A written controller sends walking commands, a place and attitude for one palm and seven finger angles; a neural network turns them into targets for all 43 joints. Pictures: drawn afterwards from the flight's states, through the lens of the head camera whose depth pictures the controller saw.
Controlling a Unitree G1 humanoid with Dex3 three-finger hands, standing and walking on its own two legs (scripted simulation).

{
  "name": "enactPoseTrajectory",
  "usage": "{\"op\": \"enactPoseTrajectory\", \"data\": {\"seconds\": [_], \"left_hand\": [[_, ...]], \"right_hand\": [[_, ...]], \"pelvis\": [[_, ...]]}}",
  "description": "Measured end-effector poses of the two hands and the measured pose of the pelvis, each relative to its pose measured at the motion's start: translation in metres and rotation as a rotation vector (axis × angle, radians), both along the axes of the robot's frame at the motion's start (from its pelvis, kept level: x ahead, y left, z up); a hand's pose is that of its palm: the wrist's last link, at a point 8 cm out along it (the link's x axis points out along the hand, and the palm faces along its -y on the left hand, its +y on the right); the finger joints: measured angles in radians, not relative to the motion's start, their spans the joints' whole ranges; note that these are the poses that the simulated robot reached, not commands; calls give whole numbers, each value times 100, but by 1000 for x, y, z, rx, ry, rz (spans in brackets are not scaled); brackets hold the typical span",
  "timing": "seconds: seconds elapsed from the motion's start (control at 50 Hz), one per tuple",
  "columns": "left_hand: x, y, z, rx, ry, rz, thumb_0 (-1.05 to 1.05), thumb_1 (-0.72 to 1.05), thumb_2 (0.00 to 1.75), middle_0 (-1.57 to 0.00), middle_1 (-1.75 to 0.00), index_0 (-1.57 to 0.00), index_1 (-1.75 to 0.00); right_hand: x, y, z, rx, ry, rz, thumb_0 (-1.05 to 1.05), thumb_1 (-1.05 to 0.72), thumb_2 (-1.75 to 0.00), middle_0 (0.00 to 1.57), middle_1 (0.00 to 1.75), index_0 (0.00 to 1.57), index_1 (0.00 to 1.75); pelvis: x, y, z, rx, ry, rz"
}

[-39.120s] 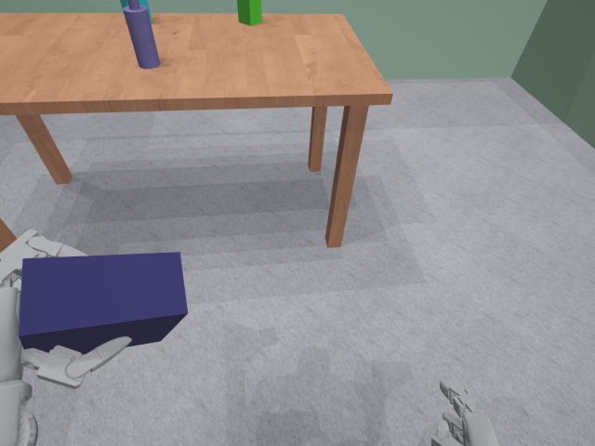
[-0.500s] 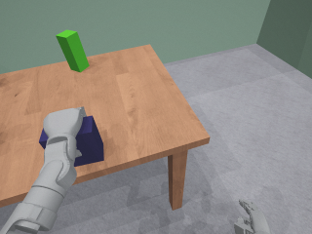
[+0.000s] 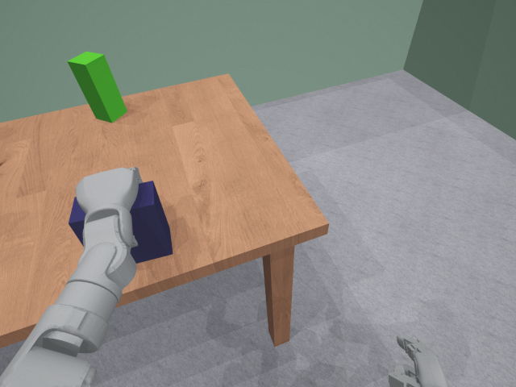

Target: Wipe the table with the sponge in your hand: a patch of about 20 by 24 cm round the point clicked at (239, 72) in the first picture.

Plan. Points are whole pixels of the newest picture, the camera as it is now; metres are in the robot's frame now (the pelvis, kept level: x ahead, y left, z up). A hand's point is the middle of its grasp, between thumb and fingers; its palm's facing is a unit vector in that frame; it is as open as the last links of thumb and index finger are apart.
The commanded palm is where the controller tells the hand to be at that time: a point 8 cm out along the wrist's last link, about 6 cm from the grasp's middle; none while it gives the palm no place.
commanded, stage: wipe forward along the third lane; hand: left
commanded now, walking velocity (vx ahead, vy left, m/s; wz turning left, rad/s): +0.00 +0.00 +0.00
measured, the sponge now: (130, 235) +0.35 +0.28 +0.03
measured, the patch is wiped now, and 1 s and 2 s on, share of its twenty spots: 0.60 0.80 0.95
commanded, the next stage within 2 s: wipe back along the third lane in 1.38 s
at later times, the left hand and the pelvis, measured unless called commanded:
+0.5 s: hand (120, 196) +0.39 +0.29 +0.08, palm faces -0.08 +0.03 -1.00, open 10.4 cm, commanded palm +0.37 +0.29 +0.11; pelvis -0.01 +0.00 +0.00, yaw +0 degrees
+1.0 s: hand (118, 178) +0.44 +0.32 +0.09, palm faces -0.09 +0.04 -1.00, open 10.4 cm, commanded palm +0.43 +0.32 +0.12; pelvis -0.01 +0.01 -0.01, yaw -1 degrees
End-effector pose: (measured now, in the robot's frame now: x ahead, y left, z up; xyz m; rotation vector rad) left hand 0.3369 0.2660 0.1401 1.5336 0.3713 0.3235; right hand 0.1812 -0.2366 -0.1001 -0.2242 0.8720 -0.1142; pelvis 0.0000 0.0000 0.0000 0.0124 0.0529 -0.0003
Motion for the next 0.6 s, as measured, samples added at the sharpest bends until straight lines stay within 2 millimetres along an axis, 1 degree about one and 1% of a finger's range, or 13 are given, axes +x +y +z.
{"op": "enactPoseTrajectory", "data": {"seconds": [0.12,0.26,0.42,0.6], "left_hand": [[9,5,-1,12,18,-10,-1,-53,104,-68,-132,-71,-133],[18,9,-1,26,25,-22,0,-53,104,-68,-132,-72,-133],[32,15,-1,39,41,-21,0,-53,104,-68,-132,-72,-133],[47,21,-1,47,47,-42,0,-54,104,-69,-131,-72,-132]], "right_hand": [[-13,-11,-3,-13,22,-29,1,-91,-90,20,30,20,30],[-36,-21,-12,-25,81,-61,1,-91,-90,20,30,20,30],[-66,-25,-21,-27,154,-98,1,-91,-90,20,30,20,30],[-96,-26,-26,-26,213,-136,1,-91,-90,20,30,20,30]], "pelvis": [[0,-3,-1,-2,15,-1],[-2,-4,-2,-3,32,4],[-6,-4,-3,-5,53,4],[-9,0,-4,-9,76,1]]}}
